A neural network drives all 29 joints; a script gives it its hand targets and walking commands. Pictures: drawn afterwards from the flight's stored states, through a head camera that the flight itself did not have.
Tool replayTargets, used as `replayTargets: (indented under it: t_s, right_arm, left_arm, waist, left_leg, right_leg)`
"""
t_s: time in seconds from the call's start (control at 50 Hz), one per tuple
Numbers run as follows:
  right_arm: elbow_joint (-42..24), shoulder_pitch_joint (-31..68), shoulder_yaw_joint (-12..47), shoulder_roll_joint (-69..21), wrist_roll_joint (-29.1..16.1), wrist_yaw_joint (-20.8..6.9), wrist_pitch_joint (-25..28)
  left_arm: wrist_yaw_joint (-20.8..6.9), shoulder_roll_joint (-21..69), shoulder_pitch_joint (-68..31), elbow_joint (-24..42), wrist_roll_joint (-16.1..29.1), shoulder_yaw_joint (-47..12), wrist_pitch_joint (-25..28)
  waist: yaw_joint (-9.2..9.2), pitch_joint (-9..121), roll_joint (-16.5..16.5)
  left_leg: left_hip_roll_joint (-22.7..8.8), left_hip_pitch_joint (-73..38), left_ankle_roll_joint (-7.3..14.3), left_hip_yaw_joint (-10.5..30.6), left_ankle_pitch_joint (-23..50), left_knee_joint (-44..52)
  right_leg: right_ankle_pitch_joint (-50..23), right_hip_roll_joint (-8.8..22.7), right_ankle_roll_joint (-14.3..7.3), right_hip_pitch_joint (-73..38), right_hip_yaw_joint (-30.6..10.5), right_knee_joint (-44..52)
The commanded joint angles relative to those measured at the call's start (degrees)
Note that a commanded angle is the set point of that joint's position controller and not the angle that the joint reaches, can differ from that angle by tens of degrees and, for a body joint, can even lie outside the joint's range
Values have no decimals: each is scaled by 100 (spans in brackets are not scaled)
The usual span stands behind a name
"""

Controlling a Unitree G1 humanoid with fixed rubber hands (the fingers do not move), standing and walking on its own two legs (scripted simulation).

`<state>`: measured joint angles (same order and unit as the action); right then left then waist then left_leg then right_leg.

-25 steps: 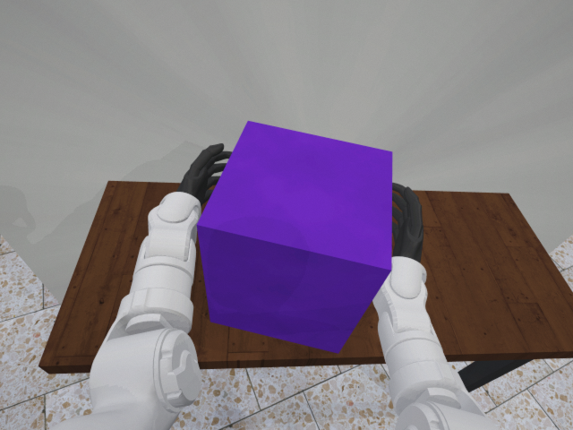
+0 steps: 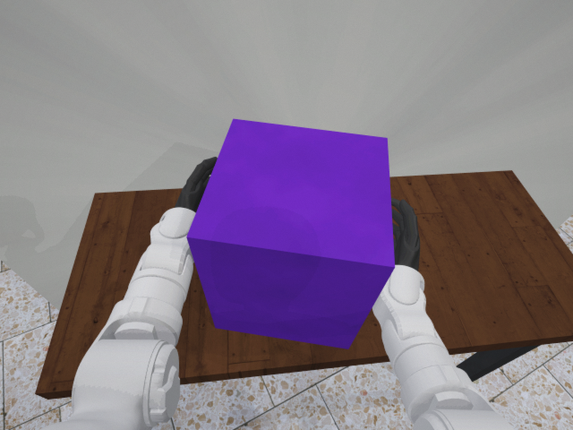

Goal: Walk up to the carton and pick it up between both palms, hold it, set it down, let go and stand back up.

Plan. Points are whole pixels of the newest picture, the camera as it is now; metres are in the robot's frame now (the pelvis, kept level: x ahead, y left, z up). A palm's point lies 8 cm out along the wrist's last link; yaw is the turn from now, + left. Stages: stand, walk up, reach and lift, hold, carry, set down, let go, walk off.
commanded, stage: set down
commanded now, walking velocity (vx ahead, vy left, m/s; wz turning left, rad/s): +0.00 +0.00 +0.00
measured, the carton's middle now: (294, 240) +0.39 -0.03 +0.05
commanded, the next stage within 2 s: none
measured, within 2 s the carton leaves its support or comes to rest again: neither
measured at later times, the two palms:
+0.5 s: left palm (161, 215) +0.42 +0.15 +0.09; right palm (417, 261) +0.33 -0.19 +0.07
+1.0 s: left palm (146, 152) +0.44 +0.15 +0.18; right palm (444, 204) +0.35 -0.20 +0.16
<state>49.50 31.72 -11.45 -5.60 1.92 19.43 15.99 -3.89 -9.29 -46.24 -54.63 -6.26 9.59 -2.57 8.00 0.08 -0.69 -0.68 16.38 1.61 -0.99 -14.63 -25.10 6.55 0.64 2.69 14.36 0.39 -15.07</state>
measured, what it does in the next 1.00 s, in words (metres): stands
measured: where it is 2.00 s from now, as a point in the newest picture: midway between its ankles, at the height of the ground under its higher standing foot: outside the picture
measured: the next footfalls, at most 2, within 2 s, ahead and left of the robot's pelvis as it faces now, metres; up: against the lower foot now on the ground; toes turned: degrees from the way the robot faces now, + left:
none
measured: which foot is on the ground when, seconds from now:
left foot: down 0.00-1.00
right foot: down 0.00-1.00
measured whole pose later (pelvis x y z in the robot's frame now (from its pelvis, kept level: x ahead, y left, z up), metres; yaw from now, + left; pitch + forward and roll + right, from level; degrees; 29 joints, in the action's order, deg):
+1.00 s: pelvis -0.03 -0.01 +0.00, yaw +0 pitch +0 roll -2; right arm 44.5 46.6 -2.7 3.1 -17.1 19.4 -11.4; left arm -5.2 -24.7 -60.8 -63.4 12.5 -2.6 -12.6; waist 10.2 0.9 -3.3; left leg -0.8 12.0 1.3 -1.8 -12.7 -24.7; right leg 5.4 0.5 1.9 11.2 -0.3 -16.8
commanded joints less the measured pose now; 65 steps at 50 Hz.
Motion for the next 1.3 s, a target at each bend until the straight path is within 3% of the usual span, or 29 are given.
replayTargets:
  t_s: [0.0, 0.12, 0.14, 0.16, 0.18, 0.28, 0.38, 0.5, 0.58, 0.64, 0.74, 0.86, 0.96, 1.06, 1.08, 1.1, 1.14, 1.2, 1.24, 1.28]
  right_arm:
    - [-917, 1794, 797, 117, -636, 172, 6]
    - [-987, 1879, 893, 526, -1065, 205, -250]
    - [-911, 1547, 1447, 306, -1250, 189, -253]
    - [-920, 1498, 1300, 395, -1241, 199, -258]
    - [-904, 1505, 1332, 438, -1268, 201, -293]
    - [-799, 1744, 908, 700, -1177, 165, -484]
    - [-1028, 2452, 470, 935, -973, -24, -775]
    - [-1267, 3225, 490, 1167, -1188, -170, -1360]
    - [-630, 3223, 735, 1251, -1501, -144, -1896]
    - [-477, 3398, 872, 1340, -1755, -79, -2215]
    - [-645, 3709, 941, 1456, -1952, -72, -2394]
    - [-1228, 3874, 794, 1547, -1872, -33, -2490]
    - [-1920, 3858, 669, 1637, -1869, 72, -2788]
    - [-2335, 3883, 725, 1732, -2056, 148, -3315]
    - [-3545, 3975, 303, 2175, -2226, 210, -3327]
    - [-2814, 3813, 482, 1986, -2160, 221, -3554]
    - [-2987, 3713, 544, 1988, -2242, 207, -3734]
    - [-2467, 3073, 927, 1888, -2499, 219, -4112]
    - [-2451, 2803, 1143, 1823, -2691, 253, -4249]
    - [-2526, 2695, 1185, 1750, -2782, 295, -4300]
  left_arm:
    - [-4, -274, -1903, 1000, 307, -221, 82]
    - [10, -633, -1931, 980, 551, -386, -129]
    - [-13, -759, -1457, 921, 534, -44, -175]
    - [-34, -860, -1492, 889, 515, -117, -174]
    - [-36, -890, -1488, 889, 539, -84, -154]
    - [11, -1140, -2053, 765, 810, -333, 30]
    - [100, -1423, -2966, 426, 1417, -764, 334]
    - [108, -1691, -3547, 20, 1880, -1202, 199]
    - [-45, -1822, -3350, -844, 1762, -1196, -200]
    - [-124, -1870, -3380, -1037, 1820, -1301, -421]
    - [-134, -2070, -3776, -793, 1894, -1253, -511]
    - [-102, -2283, -4129, -72, 1888, -1111, -684]
    - [-176, -2459, -4086, 530, 1862, -968, -1189]
    - [-278, -2671, -3942, 849, 1868, -877, -1829]
    - [-200, -2831, -4214, 2493, 2016, -867, -2033]
    - [-229, -2725, -4040, 1538, 2014, -981, -2296]
    - [-322, -2739, -3862, 1605, 1997, -863, -2483]
    - [-502, -2581, -3079, 1078, 1790, -770, -2742]
    - [-615, -2525, -2727, 1046, 1711, -726, -2773]
    - [-689, -2460, -2636, 1084, 1736, -835, -2735]
  waist:
    - [58, 3255, 566]
    - [68, 2708, 668]
    - [-326, 2486, 386]
    - [-108, 2521, 390]
    - [-174, 2504, 369]
    - [40, 2410, 621]
    - [254, 2870, 839]
    - [251, 3457, 799]
    - [248, 2405, 482]
    - [227, 1871, 378]
    - [221, 1828, 462]
    - [281, 2576, 577]
    - [340, 3021, 620]
    - [349, 2657, 542]
    - [405, 3749, 804]
    - [519, 2803, 816]
    - [373, 2551, 679]
    - [295, 1423, 445]
    - [210, 1062, 311]
    - [233, 826, 378]
  left_leg:
    - [55, -1405, -470, -257, 3549, -391]
    - [2, -1606, -523, -204, 3518, -313]
    - [88, -1542, -377, -344, 3499, -331]
    - [96, -1337, -360, -337, 3205, -142]
    - [110, -1305, -341, -333, 3087, -71]
    - [61, -1231, -417, -295, 2470, -11]
    - [14, -994, -474, -262, 1383, -3]
    - [25, -903, -404, -237, 1028, 30]
    - [80, -465, -146, -179, 530, 393]
    - [82, -407, -37, -141, 370, 602]
    - [84, -846, -100, -161, 715, 557]
    - [139, -1236, -250, -268, 1333, 335]
    - [205, -1343, -334, -353, 1796, 187]
    - [227, -1156, -306, -379, 1666, 330]
    - [211, -1626, -454, -354, 2151, 267]
    - [174, -1617, -463, -335, 1994, 225]
    - [169, -1511, -400, -361, 1743, 337]
    - [141, -1202, -244, -289, 1316, 654]
    - [126, -1047, -131, -261, 1030, 827]
    - [84, -955, -109, -232, 844, 895]
  right_leg:
    - [-2890, -380, -95, -1262, 372, -456]
    - [-2533, -418, -144, -989, 397, -372]
    - [-3117, -334, -173, -1389, 220, -398]
    - [-3338, -323, -100, -1547, 208, -489]
    - [-3296, -311, -62, -1627, 189, -514]
    - [-2175, -324, -117, -1101, 238, -339]
    - [-1119, -331, -224, -447, 377, -410]
    - [-950, -336, -320, -528, 406, -604]
    - [-748, -255, -276, -963, 309, -545]
    - [-602, -258, -315, -1042, 267, -451]
    - [-802, -299, -358, -1009, 308, -314]
    - [-1528, -318, -333, -1330, 289, -331]
    - [-2244, -310, -288, -1798, 238, -398]
    - [-2398, -290, -247, -2068, 232, -387]
    - [-2762, -401, -260, -2173, 295, -382]
    - [-2392, -375, -295, -1870, 330, -303]
    - [-2108, -379, -309, -1850, 326, -213]
    - [-1840, -347, -358, -2080, 216, -111]
    - [-1650, -322, -381, -2184, 124, -47]
    - [-1403, -318, -443, -2111, 87, -20]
